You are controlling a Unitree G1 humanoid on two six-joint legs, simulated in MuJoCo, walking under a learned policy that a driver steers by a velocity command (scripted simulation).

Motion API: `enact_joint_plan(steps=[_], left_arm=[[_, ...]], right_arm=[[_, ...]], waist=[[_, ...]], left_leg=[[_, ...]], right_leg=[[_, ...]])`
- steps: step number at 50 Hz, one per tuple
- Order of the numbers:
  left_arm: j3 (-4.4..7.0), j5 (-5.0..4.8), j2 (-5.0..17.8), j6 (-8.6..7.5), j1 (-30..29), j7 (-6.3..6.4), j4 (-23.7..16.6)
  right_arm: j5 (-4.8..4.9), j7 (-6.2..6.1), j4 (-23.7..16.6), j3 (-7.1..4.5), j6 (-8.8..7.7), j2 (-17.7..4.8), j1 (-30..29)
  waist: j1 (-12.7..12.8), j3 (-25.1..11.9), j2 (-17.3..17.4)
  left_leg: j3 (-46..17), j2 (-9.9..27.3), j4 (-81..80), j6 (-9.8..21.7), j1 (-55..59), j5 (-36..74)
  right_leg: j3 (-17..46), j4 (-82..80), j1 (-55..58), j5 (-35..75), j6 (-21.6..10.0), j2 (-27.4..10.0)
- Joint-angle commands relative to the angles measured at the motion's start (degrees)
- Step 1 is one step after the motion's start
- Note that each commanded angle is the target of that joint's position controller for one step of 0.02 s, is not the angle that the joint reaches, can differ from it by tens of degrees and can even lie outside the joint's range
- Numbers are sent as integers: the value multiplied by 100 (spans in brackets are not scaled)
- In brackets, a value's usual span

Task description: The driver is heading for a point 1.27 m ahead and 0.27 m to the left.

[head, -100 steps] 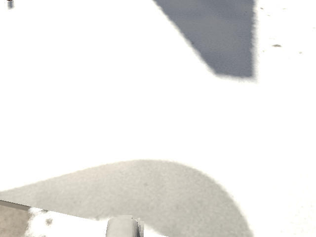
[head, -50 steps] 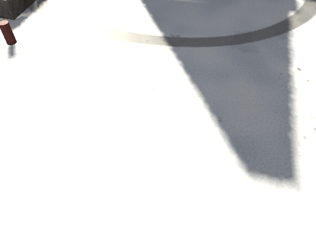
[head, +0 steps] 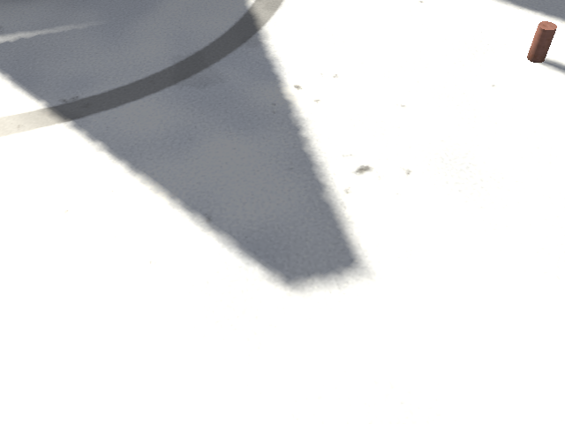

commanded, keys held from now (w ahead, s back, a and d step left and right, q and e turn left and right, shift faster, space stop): no key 0.34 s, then w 0.66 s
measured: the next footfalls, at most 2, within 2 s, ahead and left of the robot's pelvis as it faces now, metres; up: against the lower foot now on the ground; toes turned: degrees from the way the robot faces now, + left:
left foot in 0.08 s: +0.03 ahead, +0.15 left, +0.00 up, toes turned +1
left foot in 1.00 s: +0.38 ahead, +0.16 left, +0.00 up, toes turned +3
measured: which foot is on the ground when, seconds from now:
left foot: up 0.00-0.06, down 0.08-0.56, up 0.58-0.98, down 1.00-1.00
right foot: down 0.00-1.00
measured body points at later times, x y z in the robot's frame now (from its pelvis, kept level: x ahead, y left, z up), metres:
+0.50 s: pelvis +0.01 +0.01 +0.00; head +0.01 +0.01 +0.45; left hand +0.13 +0.27 -0.10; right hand +0.12 -0.24 -0.11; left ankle -0.01 +0.15 -0.73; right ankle +0.01 -0.09 -0.72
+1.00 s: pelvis +0.21 +0.05 -0.02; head +0.24 +0.06 +0.43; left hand +0.19 +0.33 -0.14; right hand +0.46 -0.16 -0.08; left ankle +0.34 +0.16 -0.74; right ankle +0.02 -0.09 -0.73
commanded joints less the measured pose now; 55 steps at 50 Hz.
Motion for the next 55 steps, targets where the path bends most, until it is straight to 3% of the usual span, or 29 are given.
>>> enact_joint_plan(steps=[1, 3, 4, 5, 6, 7, 8, 18, 19, 21, 23, 24, 27, 28, 29, 30, 32, 34, 37, 40, 45, 47, 49, 50, 51, 52, 53, 54, 55], left_arm=[[190, -10, 732, -48, -105, 21, -337], [119, -106, 558, -46, -99, 18, -248], [91, -93, 446, -93, 103, 13, -169], [104, -10, 441, -159, 305, -22, -169], [113, 1, 389, -189, 265, -28, -177], [160, 34, 598, -181, -102, -11, -182], [191, 3, 603, -160, -271, 3, -221], [188, -24, 336, -149, 132, 0, 55], [308, -177, 739, -417, 191, -184, -30], [398, 30, 816, -568, 237, -121, -12], [337, 210, 506, -675, 263, -14, 42], [303, -294, 337, -560, 19, -69, 25], [305, -198, 373, -471, 705, -184, 240], [371, -185, 589, -476, 1132, -183, 302], [478, -144, 1086, -473, 1595, -162, 377], [568, -185, 1429, -510, 2063, -194, 364], [418, -106, 1051, -598, 1988, -136, 315], [348, -69, 977, -580, 1503, -86, 225], [263, -43, 845, -507, 1223, -21, 245], [305, -108, 1057, -484, 1354, 24, 379], [380, -261, 1331, -450, 1696, -9, 621], [415, -242, 1433, -425, 1576, -3, 651], [380, -202, 1329, -380, 1521, 27, 648], [245, -54, 979, -384, 1542, 45, 477], [45, -158, 272, -499, 2335, 20, 368], [187, -270, 900, -600, 1893, 1, 445], [256, -354, 1172, -638, 1209, -23, 250], [227, -285, 1130, -654, 894, 9, 174], [251, -177, 1089, -632, 813, 35, 174]], right_arm=[[34, 62, -460, 7, -111, -255, -171], [-29, 132, -333, 41, -142, -175, 189], [-154, 140, -358, 27, -161, -357, 274], [-182, 126, -436, -51, -163, -748, 240], [-82, 159, -351, -57, -170, -601, 2], [-87, 192, -491, 46, -204, -225, -228], [-123, 179, -476, 66, -228, -171, -236], [-58, 108, -440, 86, -283, -74, 223], [57, 440, -629, -5, -485, -346, 158], [-89, 434, -481, -239, -653, -733, 662], [-82, 220, -631, -213, -797, -642, 174], [190, 184, -422, -132, -585, -503, 211], [257, 265, -520, -84, -363, -415, 67], [208, 288, -604, -9, -376, -211, -132], [183, 289, -771, 73, -457, 98, -257], [216, 270, -977, 39, -554, -203, -523], [311, 341, -897, -29, -652, -401, -487], [174, 389, -797, -2, -702, -314, -499], [103, 452, -689, 62, -658, -212, -587], [96, 485, -709, 206, -655, 21, -1088], [239, 595, -870, 162, -683, -249, -1584], [200, 584, -837, 51, -693, -497, -1266], [144, 467, -451, -179, -639, -890, 188], [80, 375, -293, -286, -595, -1318, 1292], [-25, 430, -215, -295, -618, -1695, 1436], [42, 430, -266, -196, -607, -1134, 1308], [82, 403, -263, -112, -593, -899, 954], [67, 413, -296, -59, -581, -782, 569], [4, 444, -295, -20, -601, -649, 296]], waist=[[123, -494, -1064], [-120, -364, -899], [-49, -390, -609], [259, -368, 145], [334, -329, 999], [171, -98, 720], [121, -30, 578], [8, -79, -207], [30, 657, -345], [-163, 570, 209], [-50, 351, 809], [41, 132, 925], [313, 74, 656], [501, 46, 311], [522, 97, -1089], [826, 268, -1906], [602, 428, -928], [372, 445, -446], [243, 508, -524], [419, 494, -577], [495, 637, -702], [220, 443, -791], [-525, -512, -752], [-900, -1399, 38], [-368, -2203, 1837], [-636, -1944, 1191], [-602, -1046, 771], [-382, -620, 184], [-169, -303, 112]], left_leg=[[26, -50, -1103, 68, 491, 8], [52, -114, -2549, 250, 1396, 1269], [-362, 171, -2625, 389, 1867, 1946], [-612, 556, -2400, 586, 2038, 2616], [-674, 518, -2575, 811, 1188, 1116], [-584, 329, -2766, 735, 756, 378], [-486, 253, -2787, 609, 612, 143], [-200, -45, -2401, 568, 919, 62], [-194, -50, -2878, 957, 287, -1855], [-903, 480, -3436, 1574, 737, -2423], [-2133, 1523, -4187, 2041, 1107, -1948], [-1876, 1201, -3686, 1671, 1499, -1302], [-974, 638, -3091, 1212, 726, -781], [-606, 342, -2311, 958, 263, -397], [298, -358, -699, 549, -994, -107], [35, -447, 620, 459, -2132, -860], [-403, -2, 2030, 609, -3100, -429], [-401, 267, 1839, 624, -3043, 509], [-113, 337, 944, 371, -2323, 1234], [169, 127, -545, 276, -1400, 2005], [194, -61, -1734, 545, -893, 2099], [274, -232, -2012, 774, -354, 1928], [468, -474, -2019, 1082, 1690, 1859], [-882, 691, -1847, 1425, 3505, 1817], [-3934, 1907, -2907, 2329, 4973, 171], [-4431, 1804, -3561, 2211, 4710, -877], [-3514, 1654, -3572, 1955, 3949, -756], [-2829, 1450, -3627, 1830, 3037, -90], [-2316, 1186, -3745, 1778, 2287, 442]], right_leg=[[1382, -867, 564, 806, -1055, -1371], [1319, -765, 169, 376, -766, -1185], [1204, -623, -143, -48, -440, -962], [817, -336, -450, -595, -167, -558], [293, -310, 18, -564, 106, -249], [301, -180, 309, -336, 202, -256], [302, -124, 385, -249, 163, -266], [414, -225, 208, -818, 59, -321], [237, -501, -396, -2433, -115, -134], [122, -86, -662, -2357, -248, -93], [-184, 1109, -425, -872, -172, 4], [-57, 885, -565, -879, -159, -225], [-218, -111, 978, -540, -156, -59], [361, -401, 1458, -574, -249, -449], [1941, -1104, 2134, -1619, -708, -1247], [3668, -1829, 2460, -1783, -1500, -2147], [3466, -1730, 2697, -1654, -1580, -2223], [2682, -1889, 2322, -1131, -1288, -1931], [1489, -2192, 1603, 5, -1053, -1455], [701, -2209, 1207, 765, -867, -1158], [694, -2056, 1706, 1054, -794, -1555], [611, -1581, 1985, 2291, -636, -1596], [152, 193, 1578, 3746, -347, -1173], [-75, 2166, 249, 1984, -103, -840], [321, 4166, -1703, -1843, 252, 205], [866, 4869, -2449, -1725, 236, -61], [640, 4952, -2822, -1207, 172, -359], [482, 4702, -2592, -655, 136, -643], [472, 4348, -2317, -312, 128, -823]])
Keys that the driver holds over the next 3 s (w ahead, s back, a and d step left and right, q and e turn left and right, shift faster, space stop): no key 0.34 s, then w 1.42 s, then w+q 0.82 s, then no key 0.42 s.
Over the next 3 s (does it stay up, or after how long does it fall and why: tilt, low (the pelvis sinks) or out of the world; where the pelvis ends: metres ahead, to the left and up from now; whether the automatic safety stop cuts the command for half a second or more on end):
stays up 1.21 0.18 0.00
